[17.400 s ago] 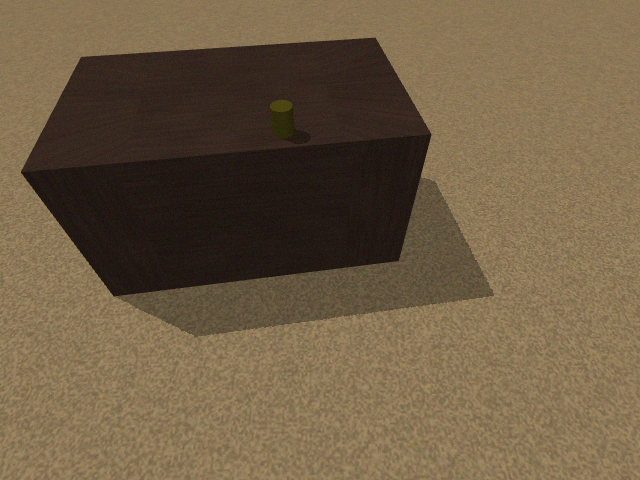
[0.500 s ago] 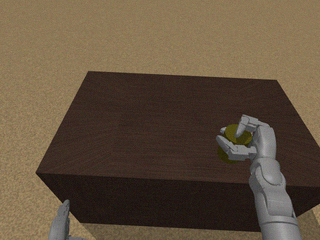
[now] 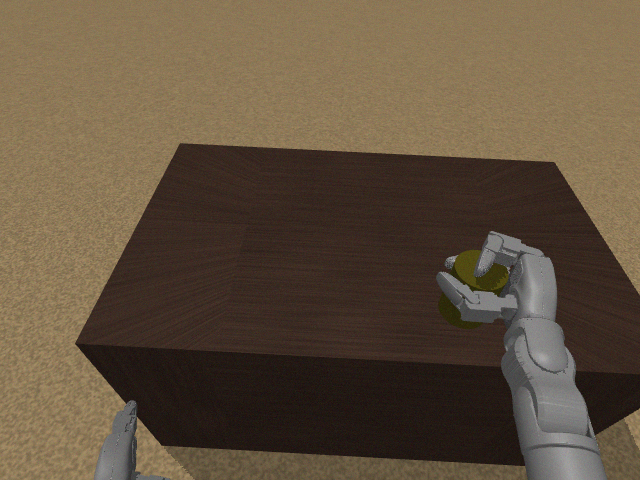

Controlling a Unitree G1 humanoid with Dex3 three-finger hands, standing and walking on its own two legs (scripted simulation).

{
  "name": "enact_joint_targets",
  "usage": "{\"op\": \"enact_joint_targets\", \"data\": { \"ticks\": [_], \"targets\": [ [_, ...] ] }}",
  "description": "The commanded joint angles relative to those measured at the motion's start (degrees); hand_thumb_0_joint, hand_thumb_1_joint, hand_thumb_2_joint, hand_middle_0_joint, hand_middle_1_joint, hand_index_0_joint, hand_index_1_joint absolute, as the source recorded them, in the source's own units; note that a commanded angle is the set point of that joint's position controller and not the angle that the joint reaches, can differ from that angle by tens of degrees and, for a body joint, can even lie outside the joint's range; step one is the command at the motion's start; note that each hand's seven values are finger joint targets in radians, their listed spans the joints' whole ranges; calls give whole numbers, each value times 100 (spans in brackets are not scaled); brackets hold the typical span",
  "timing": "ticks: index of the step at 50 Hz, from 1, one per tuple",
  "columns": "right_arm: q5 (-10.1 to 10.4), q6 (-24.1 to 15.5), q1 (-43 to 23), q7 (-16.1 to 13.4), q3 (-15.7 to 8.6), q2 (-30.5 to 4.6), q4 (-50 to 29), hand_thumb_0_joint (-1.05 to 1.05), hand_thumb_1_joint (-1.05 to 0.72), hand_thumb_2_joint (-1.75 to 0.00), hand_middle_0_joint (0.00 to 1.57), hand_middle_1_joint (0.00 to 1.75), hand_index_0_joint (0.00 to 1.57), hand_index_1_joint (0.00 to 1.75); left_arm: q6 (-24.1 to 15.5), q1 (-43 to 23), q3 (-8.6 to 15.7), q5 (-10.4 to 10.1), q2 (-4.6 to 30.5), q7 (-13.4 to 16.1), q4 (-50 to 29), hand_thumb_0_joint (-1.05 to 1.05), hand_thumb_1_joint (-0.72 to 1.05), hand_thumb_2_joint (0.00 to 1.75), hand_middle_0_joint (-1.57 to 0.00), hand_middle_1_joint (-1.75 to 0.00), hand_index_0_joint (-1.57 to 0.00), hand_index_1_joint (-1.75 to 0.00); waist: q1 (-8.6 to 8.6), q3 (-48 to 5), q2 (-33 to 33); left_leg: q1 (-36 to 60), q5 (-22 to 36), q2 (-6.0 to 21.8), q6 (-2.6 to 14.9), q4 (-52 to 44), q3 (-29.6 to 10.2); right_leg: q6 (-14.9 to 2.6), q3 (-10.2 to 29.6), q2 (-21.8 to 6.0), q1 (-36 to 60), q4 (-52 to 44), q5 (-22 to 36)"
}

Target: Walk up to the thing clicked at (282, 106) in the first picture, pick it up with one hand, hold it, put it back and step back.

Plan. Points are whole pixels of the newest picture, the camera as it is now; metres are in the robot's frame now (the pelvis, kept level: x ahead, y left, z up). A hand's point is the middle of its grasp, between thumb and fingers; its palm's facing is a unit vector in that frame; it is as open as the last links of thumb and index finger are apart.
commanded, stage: hold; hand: right
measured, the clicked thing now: (470, 290) +0.33 -0.17 +0.08
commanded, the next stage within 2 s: crouch in 0.20 s
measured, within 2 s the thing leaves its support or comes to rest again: neither
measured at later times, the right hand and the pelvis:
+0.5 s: hand (479, 280) +0.33 -0.17 +0.10, palm faces +0.19 +0.98 +0.01, open 5.4 cm; pelvis +0.00 +0.00 +0.00, yaw +0 degrees
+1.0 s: hand (472, 280) +0.39 -0.20 +0.03, palm faces +0.21 +0.98 +0.02, open 5.3 cm; pelvis -0.01 -0.01 -0.02, yaw +1 degrees
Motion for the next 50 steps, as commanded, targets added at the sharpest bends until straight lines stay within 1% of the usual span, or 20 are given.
{"op": "enact_joint_targets", "data": {
  "ticks": [1, 2, 4, 6, 10, 13, 17, 21, 24, 28, 31, 33, 39, 41, 43, 44, 45, 46, 49, 50],
  "targets": [
    [52, -569, -1989, 53, -211, -691, -1599, 0, -40, -129, 132, 141, 134, 141, -360, -752, 246, 4, 809, 83, -1066, 0, -55, 5, -5, -5, -5, -5, 8, -1213, 188, -178, 1229, -196, 41, -433, 256, -157, -77, 118, 808, -293, 849],
    [76, -606, -2207, 50, -323, -845, -1987, 0, -41, -129, 132, 141, 135, 141, -367, -759, 262, 14, 823, 90, -1160, 0, -55, 5, -5, -5, -5, -6, -36, -1446, 110, -55, 1345, -165, 28, -429, 227, -167, -98, 153, 887, -260, 959],
    [69, -548, -1920, 57, -263, -739, -1543, 0, -40, -129, 133, 141, 135, 141, -343, -599, 104, -7, 612, 96, -841, 0, -55, 5, -5, -5, -5, -5, -55, -1035, 205, -183, 1197, -178, 29, -452, 245, -172, -97, 152, 714, -301, 815],
    [104, -555, -2178, 42, -307, -773, -1646, 0, -40, -129, 131, 140, 134, 140, -380, -811, 334, 12, 937, 143, -1061, 0, -55, 5, -5, -5, -5, -5, 11, -1222, 207, -198, 1133, -181, 39, -463, 233, -166, -88, 142, 790, -312, 744],
    [89, -477, -1838, 54, -274, -713, -1516, 0, -38, -129, 132, 140, 134, 140, -355, -499, 178, 13, 655, 103, -738, 0, -55, 5, -5, -5, -5, -5, -63, -1063, 167, -123, 1326, -170, 24, -436, 248, -174, -96, 154, 663, -284, 943],
    [77, -474, -1983, 33, -429, -852, -1519, 0, -39, -128, 132, 140, 134, 140, -355, -793, 275, 27, 838, 98, -968, 0, -54, 4, -5, -5, -5, -5, -19, -1131, 263, -132, 1181, -164, 14, -478, 227, -186, -104, 163, 694, -309, 771],
    [84, -536, -1928, 36, -426, -861, -1676, 0, -45, -128, 134, 140, 136, 140, -335, -679, 35, 0, 578, 76, -1140, 0, -54, 5, -4, -5, -5, -4, -96, -1335, 271, 63, 1391, -154, 16, -449, 220, -172, -109, 187, 746, -261, 987],
    [95, -533, -2027, 93, -442, -869, -1168, 0, -40, -129, 133, 141, 136, 141, -304, -605, 292, 12, 856, 100, -941, 0, -55, 5, -5, -5, -5, -5, 111, -1048, 265, -270, 1308, -172, 15, -447, 213, -200, -99, 147, 689, -262, 878],
    [79, -666, -2204, 139, -439, -881, -916, 0, -42, -129, 133, 141, 136, 141, -326, -552, 143, -3, 707, 84, -979, 0, -55, 5, -5, -5, -5, -4, 103, -1122, 279, -316, 1348, -154, 17, -416, 191, -202, -88, 156, 709, -210, 915],
    [90, -963, -2735, 212, -634, -1142, -265, 0, -41, -129, 133, 140, 135, 140, -396, -599, 329, 14, 959, 124, -987, 0, -55, 5, -5, -5, -5, -5, 241, -1104, 395, -549, 1161, -138, -2, -361, 145, -234, -83, 158, 547, -127, 676],
    [103, -1261, -3079, 253, -731, -1276, -40, 0, -42, -130, 134, 142, 137, 142, -480, -649, 159, 15, 784, 129, -1220, 0, -56, 6, -5, -5, -5, -5, 202, -1411, 399, -523, 1234, -136, -14, -227, 105, -222, -86, 176, 464, 26, 761],
    [102, -1388, -2878, 331, -710, -1209, 636, 0, -42, -131, 134, 142, 137, 142, -449, -249, 132, 26, 668, 108, -658, 0, -56, 6, -5, -5, -5, -5, 216, -1139, 309, -826, 1208, -141, -4, -81, 82, -220, -97, 167, 208, 145, 713],
    [96, -2030, -3423, 402, -990, -1659, 1176, 0, -41, -132, 134, 143, 137, 143, -575, -544, -7, 59, 697, 24, -1007, 0, -56, 7, -5, -5, -5, -6, 129, -1816, -91, -934, 1138, -164, 56, 388, 81, -134, -22, 98, -161, 543, 704],
    [80, -2199, -3778, 384, -1095, -1842, 1264, 0, -43, -133, 135, 144, 138, 144, -642, -756, 96, 78, 946, 64, -1558, 0, -57, 7, -6, -6, -5, -7, 246, -2451, 2, -840, 1358, -173, 28, 498, 58, -156, -6, 103, 1, 741, 892],
    [68, -2279, -3713, 412, -905, -1590, 1811, 0, -43, -136, 137, 147, 141, 147, -604, -327, -65, 101, 696, 43, -1072, 0, -57, 7, -6, -6, -5, -7, 285, -2039, -118, -1170, 1367, -203, 44, 617, 76, -137, -12, 91, -231, 852, 951],
    [86, -2346, -3867, 410, -1056, -1749, 1917, 0, -43, -136, 137, 147, 140, 147, -603, -292, 88, 109, 871, 49, -1066, 0, -58, 8, -6, -6, -5, -7, 323, -2058, -110, -1273, 1333, -194, 47, 659, 72, -149, 6, 87, -364, 918, 913],
    [67, -2450, -4094, 407, -1142, -1969, 1625, 0, -43, -136, 137, 146, 140, 146, -656, -640, -57, 102, 864, 47, -1543, 0, -58, 8, -6, -6, -5, -7, 229, -2489, -96, -1174, 1325, -222, 54, 731, 99, -127, 52, 48, -243, 919, 997],
    [2, -2484, -4222, 376, -1139, -2037, 1897, 0, -42, -137, 136, 147, 140, 147, -671, -638, 135, 124, 1045, 72, -1613, 0, -58, 8, -6, -6, -5, -7, 339, -2482, -125, -1290, 1246, -216, 65, 756, 78, -124, 43, 45, -272, 976, 900],
    [4, -2589, -4006, 445, -1085, -1817, 2534, 0, -42, -136, 136, 147, 140, 147, -623, 35, -11, 143, 815, 24, -1392, 0, -57, 7, -6, -6, -5, -7, 398, -2076, -91, -1567, 1009, -233, 57, 825, 94, -139, 45, 55, -619, 1037, 598],
    [17, -2641, -4070, 471, -1099, -1821, 2530, 0, -42, -136, 136, 146, 139, 146, -620, 84, -238, 132, 550, -23, -1375, 0, -57, 7, -6, -6, -5, -7, 371, -2093, -147, -1579, 1033, -232, 50, 856, 86, -151, 25, 70, -681, 1085, 631]
  ]
}}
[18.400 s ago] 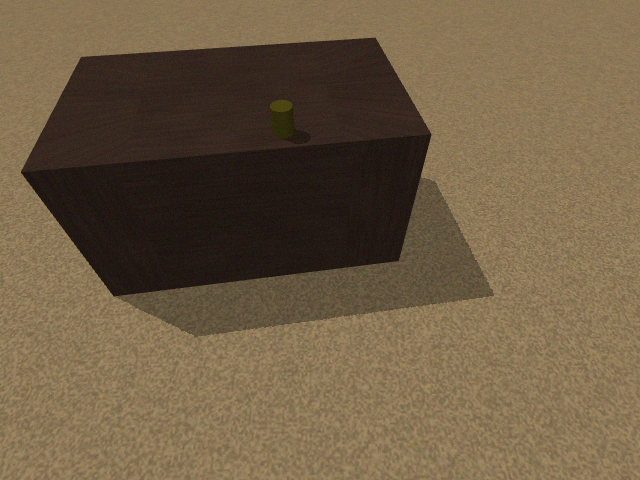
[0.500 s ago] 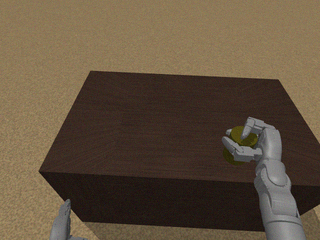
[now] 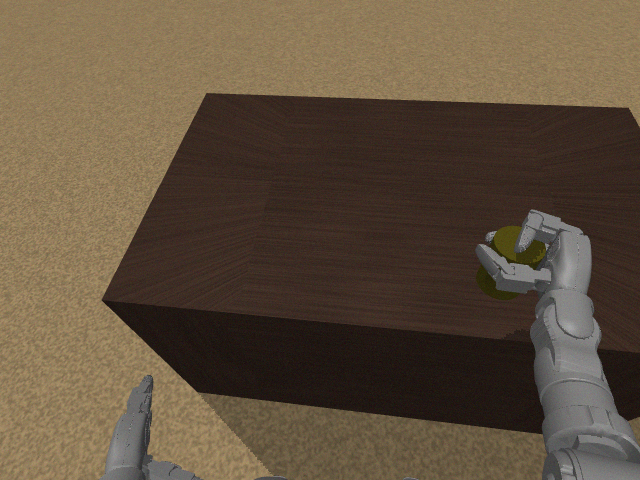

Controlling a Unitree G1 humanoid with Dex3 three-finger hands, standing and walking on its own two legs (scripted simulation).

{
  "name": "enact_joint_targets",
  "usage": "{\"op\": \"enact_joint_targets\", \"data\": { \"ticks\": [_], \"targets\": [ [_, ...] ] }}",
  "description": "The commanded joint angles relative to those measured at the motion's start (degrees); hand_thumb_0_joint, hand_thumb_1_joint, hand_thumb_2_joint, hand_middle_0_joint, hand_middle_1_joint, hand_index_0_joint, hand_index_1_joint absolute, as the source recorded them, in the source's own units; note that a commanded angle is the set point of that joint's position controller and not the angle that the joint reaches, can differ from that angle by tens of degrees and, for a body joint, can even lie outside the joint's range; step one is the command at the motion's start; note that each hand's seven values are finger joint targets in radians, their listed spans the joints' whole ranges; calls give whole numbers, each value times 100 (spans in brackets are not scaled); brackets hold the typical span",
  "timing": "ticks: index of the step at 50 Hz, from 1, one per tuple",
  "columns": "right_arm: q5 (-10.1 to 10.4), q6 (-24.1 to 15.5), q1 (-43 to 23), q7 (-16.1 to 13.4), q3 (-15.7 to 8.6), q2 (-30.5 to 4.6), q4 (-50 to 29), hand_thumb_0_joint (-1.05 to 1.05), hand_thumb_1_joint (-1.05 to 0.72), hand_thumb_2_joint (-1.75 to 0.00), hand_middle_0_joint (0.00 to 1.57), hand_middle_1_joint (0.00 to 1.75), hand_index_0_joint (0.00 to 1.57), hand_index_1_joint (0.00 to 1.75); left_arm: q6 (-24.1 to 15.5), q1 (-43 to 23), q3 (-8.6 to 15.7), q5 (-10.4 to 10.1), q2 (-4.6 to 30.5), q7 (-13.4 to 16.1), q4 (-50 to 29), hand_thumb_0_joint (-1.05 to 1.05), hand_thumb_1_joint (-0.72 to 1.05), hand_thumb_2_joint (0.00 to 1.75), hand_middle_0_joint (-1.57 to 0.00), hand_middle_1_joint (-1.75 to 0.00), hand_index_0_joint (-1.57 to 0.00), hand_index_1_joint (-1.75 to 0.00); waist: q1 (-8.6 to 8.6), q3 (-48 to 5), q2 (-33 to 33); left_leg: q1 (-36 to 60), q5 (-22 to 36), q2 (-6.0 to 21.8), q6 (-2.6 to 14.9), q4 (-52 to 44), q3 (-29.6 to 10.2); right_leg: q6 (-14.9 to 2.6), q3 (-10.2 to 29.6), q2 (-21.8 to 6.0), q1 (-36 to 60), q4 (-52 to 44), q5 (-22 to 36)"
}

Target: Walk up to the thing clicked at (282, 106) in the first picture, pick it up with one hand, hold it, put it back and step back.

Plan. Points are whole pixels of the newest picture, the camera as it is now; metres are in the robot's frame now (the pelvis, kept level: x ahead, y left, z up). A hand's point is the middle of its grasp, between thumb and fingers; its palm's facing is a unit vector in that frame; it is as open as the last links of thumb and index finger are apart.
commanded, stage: crouch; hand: right
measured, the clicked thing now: (508, 263) +0.40 -0.21 +0.02
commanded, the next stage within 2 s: lower in 0.42 s
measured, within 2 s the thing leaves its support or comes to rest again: rests again in 1.46 s
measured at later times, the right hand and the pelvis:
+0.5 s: hand (512, 246) +0.43 -0.22 +0.02, palm faces +0.22 +0.98 +0.02, open 5.4 cm; pelvis +0.00 -0.01 -0.03, yaw +1 degrees
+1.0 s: hand (504, 266) +0.43 -0.23 -0.04, palm faces +0.23 +0.97 +0.02, open 5.4 cm; pelvis -0.02 -0.01 -0.06, yaw +1 degrees
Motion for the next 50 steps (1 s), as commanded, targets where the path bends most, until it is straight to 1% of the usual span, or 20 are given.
{"op": "enact_joint_targets", "data": {
  "ticks": [1, 2, 4, 7, 10, 12, 13, 14, 15, 17, 19, 21, 22, 30, 36, 37, 40, 45, 47, 50],
  "targets": [
    [61, -768, -2657, 64, -436, -1428, -1283, 0, -44, -136, 136, 146, 139, 146, -367, -286, 199, 7, 778, 48, -1208, 0, -57, 7, -6, -6, -5, -6, -41, -2302, -454, 151, 1502, -156, 89, -267, 134, -113, 46, 154, 1175, -172, 1220],
    [29, -789, -2711, 60, -462, -1567, -1171, 0, -42, -136, 136, 146, 139, 146, -380, -350, 500, 22, 1130, 90, -1367, 0, -57, 7, -6, -6, -5, -7, 67, -2353, -363, 63, 1407, -182, 90, -229, 156, -111, 71, 121, 1201, -158, 1118],
    [13, -805, -2604, 103, -235, -1133, -777, 0, -41, -135, 134, 145, 138, 145, -346, 93, 239, 60, 827, 10, -1222, 0, -57, 7, -6, -6, -5, -7, 113, -1976, -451, -187, 1285, -194, 113, -151, 175, -90, 94, 116, 946, -117, 1036],
    [-9, -910, -2840, 127, -404, -1391, -781, 0, -41, -132, 132, 142, 135, 142, -360, 198, 170, 54, 773, -13, -1467, 0, -57, 7, -6, -6, -5, -6, 103, -2279, -463, -254, 1302, -192, 107, -17, 163, -109, 96, 122, 888, 50, 1071],
    [-31, -968, -3010, 166, -450, -1534, -769, 0, -41, -131, 131, 141, 134, 141, -356, 171, 338, 61, 952, -19, -1691, 0, -57, 7, -6, -6, -5, -7, 124, -2395, -645, -461, 1250, -205, 125, 112, 163, -87, 129, 103, 914, 161, 1114],
    [-48, -1010, -3084, 190, -437, -1463, -723, 0, -39, -130, 131, 140, 134, 140, -369, 289, 184, 83, 769, -63, -1762, 0, -56, 7, -6, -6, -5, -6, 114, -2638, -721, -528, 1334, -206, 117, 216, 163, -82, 148, 99, 963, 315, 1305],
    [-60, -1005, -3146, 184, -535, -1594, -656, 0, -40, -130, 131, 140, 134, 140, -371, 288, 353, 77, 962, -38, -1843, 0, -56, 7, -6, -6, -5, -6, 153, -2697, -675, -659, 1281, -236, 122, 271, 186, -74, 186, 67, 995, 340, 1373],
    [-82, -980, -2844, 183, -457, -1449, -276, 0, -41, -130, 131, 140, 134, 140, -354, 286, 157, 86, 764, -83, -1798, 0, -57, 7, -6, -6, -5, -6, 77, -2418, -721, -644, 1284, -201, 133, 296, 163, -78, 143, 107, 738, 385, 1303],
    [-72, -1031, -3167, 185, -476, -1488, -626, 0, -40, -130, 131, 140, 134, 140, -347, 354, 331, 103, 890, -74, -1821, 0, -56, 7, -6, -6, -5, -6, 163, -2607, -764, -717, 1292, -222, 130, 345, 169, -74, 162, 92, 820, 417, 1322],
    [-117, -1045, -3111, 188, -466, -1475, -382, 0, -39, -130, 130, 140, 133, 140, -342, 265, 137, 122, 760, -109, -1984, 0, -57, 7, -6, -6, -5, -7, 98, -2636, -786, -719, 1237, -224, 137, 417, 183, -63, 176, 89, 689, 488, 1317],
    [-140, -1076, -3204, 182, -631, -1787, -459, 0, -41, -129, 131, 140, 134, 140, -312, 273, 412, 96, 1045, -87, -2140, 0, -56, 6, -6, -6, -5, -6, 101, -2842, -734, -731, 1236, -237, 140, 494, 187, -70, 198, 75, 689, 546, 1289],
    [-131, -1067, -3253, 201, -478, -1495, -400, 0, -40, -130, 132, 141, 134, 141, -287, 444, 279, 119, 919, -123, -2228, 0, -56, 7, -6, -6, -5, -6, 177, -2742, -713, -850, 1185, -251, 150, 538, 206, -67, 217, 71, 618, 570, 1294],
    [-140, -1066, -3193, 182, -616, -1660, -266, 0, -40, -130, 131, 140, 134, 140, -277, 407, 451, 109, 1100, -111, -2370, 0, -57, 7, -6, -6, -5, -7, 201, -2743, -621, -849, 1161, -258, 139, 541, 217, -71, 225, 69, 610, 577, 1206],
    [-193, -1100, -3085, 278, -604, -1552, 217, 0, -39, -128, 130, 139, 133, 139, -221, 701, 229, 143, 837, -193, -2477, 0, -57, 7, -6, -6, -5, -7, 245, -2478, -630, -1323, 995, -259, 152, 808, 204, -92, 234, 58, 139, 856, 1030],
    [-259, -1321, -3296, 379, -805, -1854, 263, 0, -39, -128, 130, 139, 133, 139, -150, 810, 325, 197, 942, -223, -2913, 0, -57, 7, -6, -6, -5, -7, 275, -2827, -754, -1508, 968, -258, 170, 1145, 170, -99, 244, 77, -133, 1192, 955],
    [-256, -1359, -3466, 378, -905, -1957, 127, 0, -40, -128, 131, 139, 133, 139, -146, 799, 512, 204, 1101, -204, -3067, 0, -57, 7, -6, -6, -5, -7, 346, -2944, -720, -1532, 924, -266, 166, 1174, 176, -106, 258, 83, -153, 1228, 853],
    [-299, -1445, -3564, 391, -903, -1957, 151, 0, -40, -130, 132, 141, 135, 141, -95, 866, 323, 255, 983, -242, -3307, 0, -57, 7, -6, -6, -5, -7, 363, -3172, -884, -1698, 928, -294, 180, 1344, 215, -76, 298, 59, -100, 1367, 1020],
    [-358, -1516, -3670, 393, -1052, -2239, 60, 0, -41, -132, 134, 143, 137, 143, -25, 910, 407, 268, 1085, -235, -3553, 0, -57, 8, -6, -6, -5, -7, 399, -3352, -999, -1798, 891, -284, 182, 1478, 184, -106, 280, 61, -274, 1596, 834],
    [-337, -1523, -3587, 406, -989, -2032, 349, 0, -41, -132, 134, 143, 136, 143, 23, 1082, 397, 285, 1003, -258, -3294, 0, -57, 7, -6, -6, -4, -7, 452, -2975, -1059, -2005, 746, -283, 193, 1533, 182, -101, 269, 74, -591, 1624, 606],
    [-380, -1581, -3717, 402, -1111, -2319, 191, 0, -40, -133, 135, 145, 138, 145, 25, 852, 447, 298, 1171, -246, -3871, 0, -57, 7, -6, -6, -5, -7, 517, -3412, -1055, -1954, 705, -310, 201, 1586, 221, -94, 315, 53, -485, 1700, 571]
  ]
}}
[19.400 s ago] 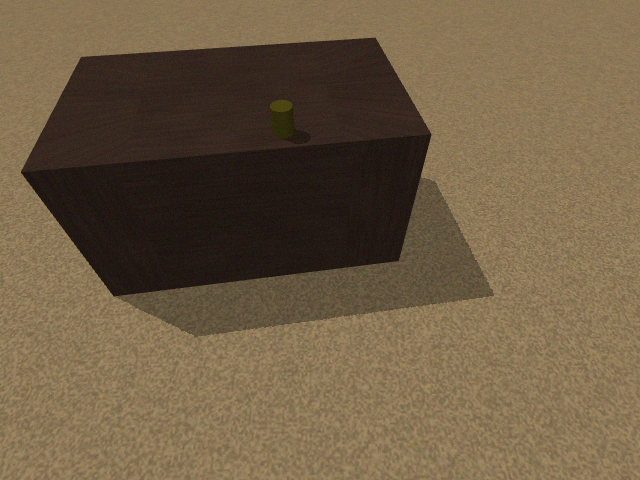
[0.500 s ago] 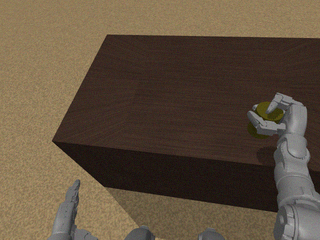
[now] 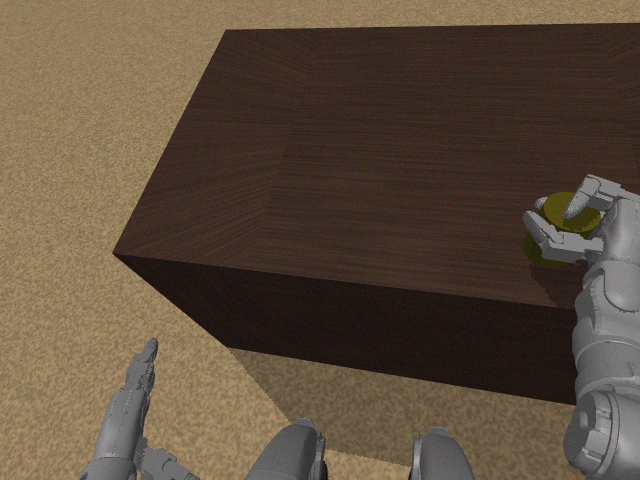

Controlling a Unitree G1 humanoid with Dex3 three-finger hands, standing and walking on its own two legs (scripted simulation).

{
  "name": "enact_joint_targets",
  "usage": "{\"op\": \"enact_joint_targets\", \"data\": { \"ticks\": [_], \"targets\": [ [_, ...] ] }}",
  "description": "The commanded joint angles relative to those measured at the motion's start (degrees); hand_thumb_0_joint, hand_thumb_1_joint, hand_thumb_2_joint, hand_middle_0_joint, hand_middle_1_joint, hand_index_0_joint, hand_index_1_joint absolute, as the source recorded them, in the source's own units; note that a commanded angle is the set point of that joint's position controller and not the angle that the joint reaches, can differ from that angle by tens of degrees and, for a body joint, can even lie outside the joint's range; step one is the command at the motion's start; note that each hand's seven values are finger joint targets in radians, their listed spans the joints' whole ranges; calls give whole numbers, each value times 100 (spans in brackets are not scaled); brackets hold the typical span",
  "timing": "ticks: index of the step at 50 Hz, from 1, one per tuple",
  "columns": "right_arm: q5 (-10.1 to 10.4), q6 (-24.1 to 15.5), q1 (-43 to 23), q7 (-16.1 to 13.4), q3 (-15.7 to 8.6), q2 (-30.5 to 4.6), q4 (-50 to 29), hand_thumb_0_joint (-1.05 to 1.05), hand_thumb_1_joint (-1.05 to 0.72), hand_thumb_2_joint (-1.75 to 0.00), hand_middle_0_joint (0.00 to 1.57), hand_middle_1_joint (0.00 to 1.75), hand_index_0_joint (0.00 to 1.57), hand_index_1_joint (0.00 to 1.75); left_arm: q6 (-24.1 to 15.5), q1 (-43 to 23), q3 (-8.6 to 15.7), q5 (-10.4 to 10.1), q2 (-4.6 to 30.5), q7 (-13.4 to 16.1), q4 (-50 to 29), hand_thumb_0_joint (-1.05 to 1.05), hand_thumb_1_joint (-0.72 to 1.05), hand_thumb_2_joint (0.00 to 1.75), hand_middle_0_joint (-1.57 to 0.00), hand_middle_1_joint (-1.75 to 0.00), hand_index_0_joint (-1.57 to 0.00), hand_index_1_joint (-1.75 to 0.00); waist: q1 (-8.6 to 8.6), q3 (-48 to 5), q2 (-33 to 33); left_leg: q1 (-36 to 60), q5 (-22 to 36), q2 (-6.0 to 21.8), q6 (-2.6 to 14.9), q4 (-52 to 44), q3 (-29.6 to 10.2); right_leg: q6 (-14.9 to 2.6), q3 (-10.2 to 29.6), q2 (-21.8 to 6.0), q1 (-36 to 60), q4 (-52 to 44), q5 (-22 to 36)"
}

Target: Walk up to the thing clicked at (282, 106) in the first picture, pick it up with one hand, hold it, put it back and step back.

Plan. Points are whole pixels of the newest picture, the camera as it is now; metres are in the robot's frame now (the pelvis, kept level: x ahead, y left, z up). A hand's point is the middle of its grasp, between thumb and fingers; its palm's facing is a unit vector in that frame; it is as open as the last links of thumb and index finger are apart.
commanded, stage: lower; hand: right
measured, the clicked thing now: (558, 231) +0.45 -0.23 -0.01
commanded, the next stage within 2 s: loosen in 0.60 s
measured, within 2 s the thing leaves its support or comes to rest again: rests again in 0.46 s
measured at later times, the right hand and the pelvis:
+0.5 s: hand (557, 229) +0.45 -0.24 -0.01, palm faces +0.25 +0.97 +0.02, open 5.3 cm; pelvis +0.00 +0.00 -0.02, yaw +0 degrees
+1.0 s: hand (559, 230) +0.45 -0.24 -0.02, palm faces +0.25 +0.97 +0.01, open 7.1 cm; pelvis -0.01 +0.00 -0.03, yaw +0 degrees
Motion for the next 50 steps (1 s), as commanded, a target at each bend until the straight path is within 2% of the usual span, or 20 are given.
{"op": "enact_joint_targets", "data": {
  "ticks": [1, 3, 4, 5, 9, 11, 15, 17, 19, 26, 27, 29, 30, 35, 37, 39, 41, 43, 45, 50],
  "targets": [
    [22, -566, -2479, 12, -238, -1572, -1381, 0, -41, -133, 135, 144, 137, 144, -254, 88, 575, 17, 1024, 126, -1302, 0, -57, 7, -6, -5, -5, -7, -16, -2773, -1153, 622, 1493, -204, 228, -630, 116, -75, 79, 172, 2173, -686, 1379],
    [47, -559, -2468, 48, -142, -1356, -1213, 0, -42, -132, 135, 143, 137, 143, -209, 225, 442, 17, 821, 85, -1066, 0, -56, 7, -5, -5, -5, -6, -16, -2362, -1183, 450, 1320, -209, 238, -589, 122, -73, 79, 183, 1825, -682, 1147],
    [55, -568, -2430, 47, -189, -1371, -1220, 0, -41, -132, 135, 144, 137, 144, -223, 132, 464, 20, 863, 86, -1228, 0, -57, 7, -6, -5, -4, -6, -1, -2473, -1131, 440, 1246, -206, 237, -596, 117, -79, 88, 181, 1835, -658, 1053],
    [43, -596, -2464, 25, -380, -1708, -1373, 0, -41, -133, 135, 145, 138, 145, -236, -15, 616, 8, 1055, 115, -1538, 0, -57, 7, -6, -5, -4, -7, 19, -2755, -1125, 528, 1284, -212, 233, -585, 123, -83, 103, 171, 1945, -631, 1082],
    [29, -593, -2427, 48, -287, -1538, -1164, 0, -41, -132, 135, 144, 138, 144, -189, 239, 606, 26, 947, 93, -1296, 0, -56, 6, -5, -5, -5, -6, 61, -2426, -1129, 376, 1183, -206, 229, -520, 97, -101, 82, 183, 1610, -522, 925],
    [32, -619, -2448, 43, -288, -1518, -1336, 0, -42, -132, 136, 144, 138, 145, -226, 61, 543, 28, 962, 97, -1704, 0, -56, 6, -5, -5, -4, -6, 108, -2790, -1109, 433, 1270, -220, 231, -474, 123, -104, 112, 154, 1786, -475, 1036],
    [9, -662, -2434, 41, -352, -1644, -1340, 0, -41, -131, 135, 143, 137, 143, -163, 304, 563, 60, 957, 75, -1451, 0, -57, 7, -5, -5, -4, -6, 9, -2634, -1377, 215, 1281, -232, 265, -305, 186, -43, 141, 164, 1732, -482, 1198],
    [23, -677, -2426, 24, -340, -1591, -1408, 0, -40, -131, 135, 144, 137, 144, -179, 92, 717, 58, 1136, 99, -1835, 0, -56, 6, -5, -5, -4, -6, 143, -2919, -1282, 260, 1323, -248, 265, -299, 217, -52, 176, 129, 1916, -439, 1246],
    [13, -661, -2291, 27, -338, -1560, -1152, 0, -43, -131, 135, 143, 137, 143, -129, 363, 629, 68, 1034, 72, -1526, 0, -57, 7, -5, -5, -4, -6, 93, -2604, -1266, 223, 1365, -245, 255, -279, 216, -60, 146, 154, 1706, -392, 1287],
    [-2, -744, -2279, 58, -459, -1657, -1295, 0, -43, -132, 136, 144, 138, 144, -110, 310, 669, 94, 1038, 60, -1642, 0, -56, 6, -5, -5, -4, -6, 156, -2815, -1392, 62, 1464, -235, 263, -150, 226, -67, 176, 121, 1738, -211, 1471],
    [-10, -747, -2299, 80, -356, -1524, -1292, 0, -43, -132, 136, 144, 138, 144, -106, 315, 578, 101, 980, 43, -1711, 0, -56, 6, -5, -5, -4, -6, 173, -2816, -1428, 49, 1463, -242, 272, -124, 236, -62, 185, 123, 1690, -214, 1484],
    [-20, -744, -2204, 64, -516, -1722, -1291, 0, -43, -132, 137, 144, 139, 144, -87, 327, 693, 89, 1079, 54, -1810, 0, -56, 6, -5, -5, -4, -6, 166, -2890, -1323, 138, 1479, -243, 254, -131, 228, -83, 174, 138, 1666, -170, 1431],
    [-24, -746, -2208, 72, -477, -1662, -1195, 0, -42, -132, 137, 145, 139, 145, -65, 435, 585, 107, 1008, 33, -1758, 0, -57, 6, -5, -5, -4, -6, 170, -2800, -1333, 133, 1515, -246, 254, -117, 220, -80, 155, 156, 1583, -154, 1446],
    [-29, -708, -2035, 85, -393, -1475, -897, 0, -43, -131, 136, 143, 138, 143, -33, 305, 701, 86, 1093, 28, -1888, 0, -56, 6, -5, -5, -4, -6, 251, -2440, -1201, -188, 1053, -257, 281, -93, 251, -67, 199, 126, 1309, -213, 891],
    [-42, -741, -2209, 75, -508, -1667, -1187, 0, -31, -118, 133, 133, 134, 133, -26, 452, 709, 83, 1093, 18, -1954, 0, -52, 3, -5, -5, -6, -4, 252, -2636, -1285, -164, 1115, -251, 282, -53, 247, -64, 211, 132, 1367, -177, 975],
    [-58, -701, -2054, 84, -424, -1583, -1075, 0, -22, -102, 127, 117, 128, 117, -9, 460, 650, 83, 1030, 4, -1997, 0, -52, 3, -5, -6, -6, -4, 194, -2606, -1310, -121, 1165, -241, 275, -43, 235, -72, 185, 141, 1349, -158, 1023],
    [-33, -645, -1998, 95, -424, -1534, -940, 0, -12, -86, 120, 102, 120, 102, 11, 559, 684, 69, 1048, -4, -2037, 0, -53, 3, -5, -6, -6, -5, 287, -2574, -1183, -24, 1245, -241, 249, -82, 221, -102, 172, 151, 1274, -87, 1021],
    [-43, -633, -2094, 88, -481, -1682, -1186, 0, 0, -70, 115, 92, 115, 92, 19, 521, 646, 62, 1043, -8, -2038, 0, -53, 4, -5, -6, -6, -5, 175, -2644, -1302, -76, 1134, -227, 265, -86, 189, -94, 165, 152, 1254, -116, 915],
    [-52, -608, -2076, 84, -403, -1478, -1074, 0, 12, -54, 113, 83, 113, 83, 13, 506, 611, 77, 959, -22, -1999, 0, -53, 4, -5, -6, -6, -5, 188, -2558, -1189, -98, 1121, -237, 258, -55, 206, -101, 168, 156, 1173, -95, 895],
    [-64, -595, -2212, 79, -423, -1567, -1237, 0, 33, -36, 84, 61, 84, 61, 25, 377, 653, 65, 1028, 2, -2130, 0, -55, 6, -5, -5, -5, -6, 212, -2654, -1293, -141, 1049, -246, 284, -23, 236, -64, 197, 149, 1242, -139, 855]
  ]
}}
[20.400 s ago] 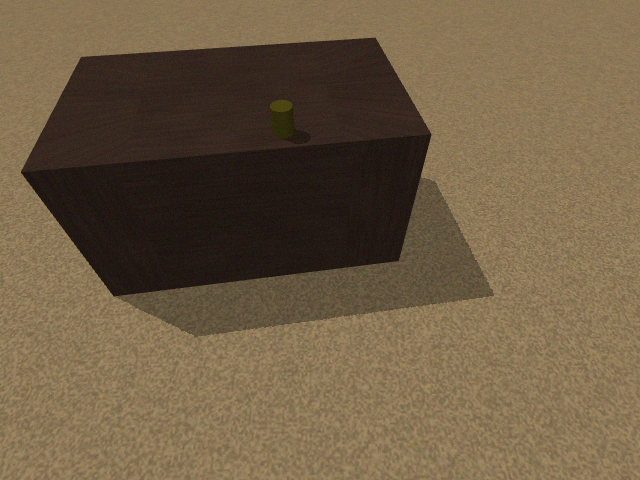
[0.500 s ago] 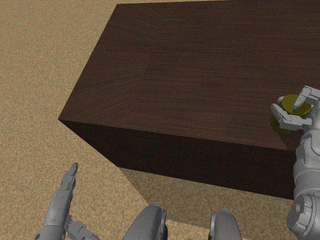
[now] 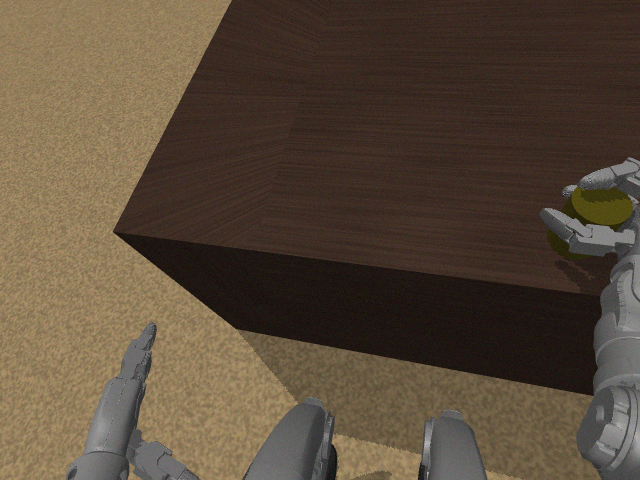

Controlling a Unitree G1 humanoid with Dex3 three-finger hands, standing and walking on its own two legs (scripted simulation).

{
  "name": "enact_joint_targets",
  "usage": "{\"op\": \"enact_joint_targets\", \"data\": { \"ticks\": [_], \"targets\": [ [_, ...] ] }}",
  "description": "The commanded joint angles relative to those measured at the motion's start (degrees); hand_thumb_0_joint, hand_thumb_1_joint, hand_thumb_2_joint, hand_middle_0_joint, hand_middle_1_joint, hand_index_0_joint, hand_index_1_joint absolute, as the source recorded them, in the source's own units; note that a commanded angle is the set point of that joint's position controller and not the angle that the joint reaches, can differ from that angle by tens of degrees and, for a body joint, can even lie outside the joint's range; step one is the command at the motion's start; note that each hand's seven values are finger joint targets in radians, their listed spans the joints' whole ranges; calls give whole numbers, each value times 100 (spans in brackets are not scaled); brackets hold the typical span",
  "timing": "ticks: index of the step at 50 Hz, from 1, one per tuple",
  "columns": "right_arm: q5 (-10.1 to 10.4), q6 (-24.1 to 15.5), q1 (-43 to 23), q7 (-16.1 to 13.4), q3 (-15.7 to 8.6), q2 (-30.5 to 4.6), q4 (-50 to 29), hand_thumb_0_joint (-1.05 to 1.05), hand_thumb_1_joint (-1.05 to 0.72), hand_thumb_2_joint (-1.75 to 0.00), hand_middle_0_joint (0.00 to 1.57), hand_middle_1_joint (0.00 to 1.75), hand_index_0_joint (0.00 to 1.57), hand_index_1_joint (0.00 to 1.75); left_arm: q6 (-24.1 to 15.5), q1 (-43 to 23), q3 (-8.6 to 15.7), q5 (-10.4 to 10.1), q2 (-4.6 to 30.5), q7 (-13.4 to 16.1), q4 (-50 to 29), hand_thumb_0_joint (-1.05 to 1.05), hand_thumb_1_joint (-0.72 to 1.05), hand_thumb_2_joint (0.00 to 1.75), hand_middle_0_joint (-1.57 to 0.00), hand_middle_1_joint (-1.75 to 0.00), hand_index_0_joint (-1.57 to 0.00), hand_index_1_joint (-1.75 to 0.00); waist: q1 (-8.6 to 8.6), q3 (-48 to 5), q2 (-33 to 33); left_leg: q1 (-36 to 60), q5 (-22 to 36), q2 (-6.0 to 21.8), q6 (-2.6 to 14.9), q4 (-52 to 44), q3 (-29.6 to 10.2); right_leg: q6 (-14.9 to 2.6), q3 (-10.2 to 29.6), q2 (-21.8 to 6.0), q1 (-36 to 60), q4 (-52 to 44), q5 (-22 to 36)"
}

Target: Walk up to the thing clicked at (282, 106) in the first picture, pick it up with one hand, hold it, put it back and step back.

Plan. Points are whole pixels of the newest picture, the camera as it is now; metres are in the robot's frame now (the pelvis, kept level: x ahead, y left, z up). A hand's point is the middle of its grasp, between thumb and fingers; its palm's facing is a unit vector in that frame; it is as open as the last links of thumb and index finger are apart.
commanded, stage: open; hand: right
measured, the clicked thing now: (586, 222) +0.46 -0.25 -0.02
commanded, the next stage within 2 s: withdraw in 0.20 s
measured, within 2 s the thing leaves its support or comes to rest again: neither
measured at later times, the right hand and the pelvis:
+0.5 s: hand (607, 203) +0.46 -0.25 +0.02, palm faces +0.27 +0.96 +0.01, open 15.6 cm; pelvis +0.01 +0.00 +0.00, yaw +0 degrees
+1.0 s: hand out of the picture +0.42 -0.34 +0.11, palm faces +0.37 +0.89 -0.26, open 17.4 cm; pelvis +0.02 -0.01 +0.06, yaw -1 degrees
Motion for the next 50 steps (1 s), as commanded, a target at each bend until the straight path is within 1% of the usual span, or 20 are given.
{"op": "enact_joint_targets", "data": {
  "ticks": [1, 7, 16, 19, 22, 23, 25, 27, 29, 30, 31, 34, 39, 40, 42, 44, 45, 46, 48, 50],
  "targets": [
    [38, -350, -2013, -9, -62, -1291, -1124, 0, 37, -32, 78, 56, 78, 56, -316, 95, 596, -16, 908, 146, -1030, 0, -56, 6, -5, -6, -5, -6, -79, -2476, -1260, 871, 1424, -184, 250, -829, 69, -104, -35, 177, 2249, -1018, 1210],
    [52, -326, -2045, 6, -46, -1318, -1305, 0, 40, -30, 53, 44, 54, 44, -309, 190, 650, -38, 953, 165, -1077, 0, -56, 6, -6, -6, -5, -7, -43, -2537, -1301, 801, 1347, -192, 259, -855, 91, -85, -13, 162, 2407, -1067, 1171],
    [51, -279, -1759, 13, -39, -1199, -1092, 0, 40, -27, 33, 34, 34, 34, -311, 246, 591, -24, 875, 148, -1026, 0, -52, 3, -5, -6, -7, -5, -42, -2453, -1039, 933, 1711, -196, 224, -840, 86, -133, -43, 188, 2272, -918, 1532],
    [45, -327, -1887, 3, -295, -1628, -1472, 0, 46, -12, 15, 14, 15, 14, -270, 238, 734, -30, 1027, 168, -960, 0, -52, 3, -5, -6, -6, -5, -141, -2692, -1349, 931, 1779, -181, 251, -792, 93, -88, -33, 170, 2574, -969, 1789],
    [85, -281, -1953, 50, -347, -1754, -1802, 0, 50, -13, 15, 15, 16, 15, -242, 246, 627, -65, 956, 160, -1124, 0, -52, 3, -5, -6, -6, -5, -244, -2998, -1361, 1290, 1842, -179, 235, -957, 76, -103, -56, 194, 2780, -1051, 1775],
    [65, -246, -1932, 39, -528, -2068, -1937, 0, 53, -11, 14, 14, 14, 14, -224, 263, 681, -80, 1010, 179, -1143, 0, -52, 3, -5, -6, -6, -4, -273, -3093, -1346, 1475, 1968, -171, 202, -1024, 32, -128, -85, 198, 2786, -1031, 1801],
    [113, -134, -1840, 94, -473, -2031, -2036, 0, 55, -6, 8, 8, 8, 8, -183, 261, 530, -96, 903, 174, -942, 0, -52, 3, -5, -6, -6, -5, -406, -2877, -1426, 1659, 1946, -158, 200, -1139, 4, -108, -138, 243, 2751, -1180, 1746],
    [145, 9, -1775, 149, -540, -2179, -2113, 0, 58, -5, 7, 7, 8, 7, -164, 239, 616, -146, 980, 222, -773, 0, -53, 4, -5, -5, -6, -5, -446, -2789, -1500, 1688, 1940, -156, 217, -1242, 19, -81, -141, 238, 2990, -1345, 1831],
    [163, 143, -1859, 219, -476, -2244, -2363, 0, 56, -5, 7, 6, 7, 6, -160, 143, 406, -175, 852, 232, -649, 0, -54, 4, -5, -5, -5, -5, -615, -2740, -1722, 1755, 1888, -154, 250, -1309, 28, -34, -150, 239, 3248, -1555, 1926],
    [182, 225, -1858, 269, -468, -2238, -2170, 0, 56, -5, 6, 6, 6, 6, -165, 155, 435, -194, 863, 255, -503, 0, -54, 4, -5, -5, -5, -5, -553, -2635, -1631, 1747, 1889, -159, 236, -1376, 44, -39, -149, 223, 3329, -1584, 1944],
    [257, 337, -1574, 347, -288, -1890, -1892, 0, 56, -4, 6, 6, 6, 5, -188, 48, 414, -228, 854, 271, -561, 0, -55, 5, -5, -5, -5, -5, -478, -2390, -1421, 1802, 1850, -168, 238, -1451, 79, -44, -122, 218, 3233, -1695, 1868],
    [377, 595, -1490, 580, -238, -1876, -1720, 0, 57, -5, 5, 6, 6, 6, -244, -62, 436, -305, 956, 337, -278, 0, -55, 5, -5, -5, -5, -5, -465, -1957, -1094, 1802, 1805, -140, 217, -1608, 99, -69, -102, 184, 3169, -1869, 1808],
    [587, 928, -1460, 997, 136, -1413, -1363, 0, 49, -4, 6, 5, 6, 5, -408, 86, 282, -415, 859, 381, 75, 0, -58, 8, -7, -7, -5, -9, -344, -1488, -754, 1827, 1731, -110, 189, -1844, 95, -114, -92, 173, 3258, -2123, 1744],
    [-150, 1313, -874, 655, -121, -2895, -1038, 0, 50, -4, 5, 5, 6, 5, -262, 84, 404, -524, 1029, 395, -161, 0, -56, 6, -7, -7, -6, -8, -863, -1611, -897, 2202, 1628, -64, 209, -2146, -4, -53, -211, 232, 3575, -2406, 1701],
    [-11, 1540, -1593, 288, 332, -2048, -1547, 0, 52, -3, 5, 5, 6, 5, -119, 388, 437, -527, 967, 355, 134, 0, -55, 5, -6, -6, -6, -6, -528, -1544, -986, 2187, 1650, -95, 215, -2211, 40, -46, -231, 245, 3768, -2561, 1630],
    [-180, 1736, -1448, 96, 440, -2263, -1570, 0, 54, -3, 5, 5, 6, 5, -55, 175, 379, -584, 876, 297, 177, 0, -55, 5, -6, -6, -6, -6, -639, -1415, -710, 2267, 1560, -94, 205, -2380, 75, -84, -250, 261, 3837, -2663, 1522],
    [-269, 1775, -1627, -87, 97, -2923, -2001, 0, 51, -4, 5, 5, 6, 5, -26, 170, 511, -608, 1048, 311, 231, 0, -55, 5, -6, -6, -6, -7, -830, -1690, -1039, 2458, 1642, -59, 216, -2417, 45, -65, -283, 268, 4051, -2735, 1632],
    [-350, 1816, -1711, -233, -75, -3303, -1936, 0, 52, -3, 5, 5, 6, 5, 29, 153, 545, -606, 1124, 325, 233, 0, -55, 5, -6, -6, -6, -6, -791, -1782, -963, 2594, 1686, -65, 203, -2519, 46, -83, -304, 276, 4154, -2735, 1646],
    [-438, 1910, -1776, -445, 61, -3125, -1686, 0, 51, -4, 5, 5, 6, 5, 83, -41, 374, -612, 936, 301, 523, 0, -44, 7, -4, -5, -5, -4, -853, -1477, -901, 2692, 1776, -56, 197, -2608, 36, -86, -337, 289, 4056, -2815, 1729],
    [-494, 1904, -2020, -686, -243, -3601, -1858, 0, 49, -6, 6, 5, 5, 5, 68, -389, 493, -634, 1092, 359, 480, 0, -54, 7, -6, -5, -6, -5, -948, -1832, -1044, 3013, 2081, -16, 178, -2697, -16, -92, -376, 292, 4300, -2837, 2023]
  ]
}}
